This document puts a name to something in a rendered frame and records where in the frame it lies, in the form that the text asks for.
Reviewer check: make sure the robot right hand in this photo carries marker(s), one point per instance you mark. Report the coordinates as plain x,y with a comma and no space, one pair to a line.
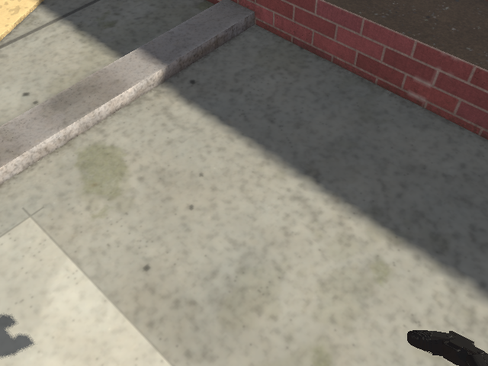
452,346

